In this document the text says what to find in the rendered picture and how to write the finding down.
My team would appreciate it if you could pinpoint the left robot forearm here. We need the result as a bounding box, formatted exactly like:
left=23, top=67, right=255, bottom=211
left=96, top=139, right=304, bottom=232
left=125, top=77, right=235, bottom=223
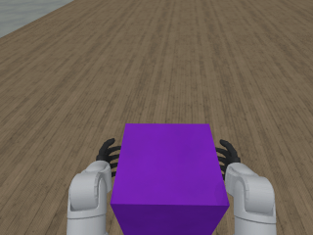
left=67, top=161, right=112, bottom=235

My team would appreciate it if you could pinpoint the left robot hand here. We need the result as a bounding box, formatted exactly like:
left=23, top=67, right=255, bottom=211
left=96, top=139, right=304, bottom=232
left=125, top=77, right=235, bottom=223
left=96, top=138, right=121, bottom=177

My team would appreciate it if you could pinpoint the right robot hand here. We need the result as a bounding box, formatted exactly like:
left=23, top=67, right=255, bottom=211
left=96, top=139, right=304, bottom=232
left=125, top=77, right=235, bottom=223
left=215, top=139, right=241, bottom=181

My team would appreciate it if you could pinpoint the carton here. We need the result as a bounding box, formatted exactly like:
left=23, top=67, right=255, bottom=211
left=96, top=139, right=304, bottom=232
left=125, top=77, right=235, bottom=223
left=110, top=123, right=230, bottom=235

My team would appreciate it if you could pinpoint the right robot forearm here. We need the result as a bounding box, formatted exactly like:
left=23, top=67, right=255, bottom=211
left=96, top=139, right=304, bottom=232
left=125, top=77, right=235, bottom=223
left=225, top=163, right=277, bottom=235

